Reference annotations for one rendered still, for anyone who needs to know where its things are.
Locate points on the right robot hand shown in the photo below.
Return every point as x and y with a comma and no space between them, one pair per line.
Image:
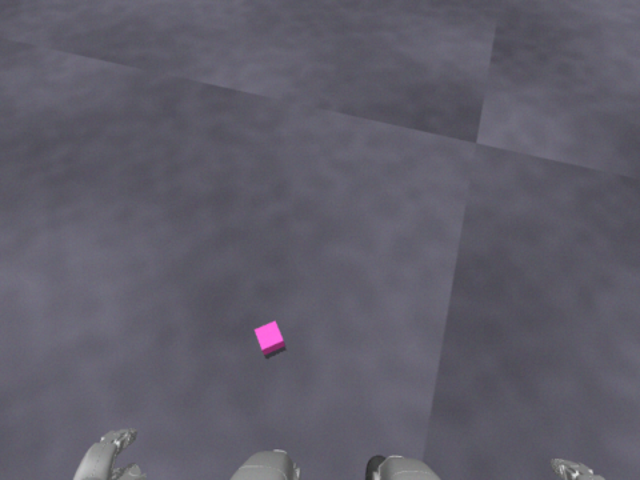
573,471

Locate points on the small box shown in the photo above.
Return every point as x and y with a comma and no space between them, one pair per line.
269,337

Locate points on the left robot hand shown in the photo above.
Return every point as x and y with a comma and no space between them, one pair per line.
100,459

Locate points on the right robot foot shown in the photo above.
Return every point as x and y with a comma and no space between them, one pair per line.
372,466

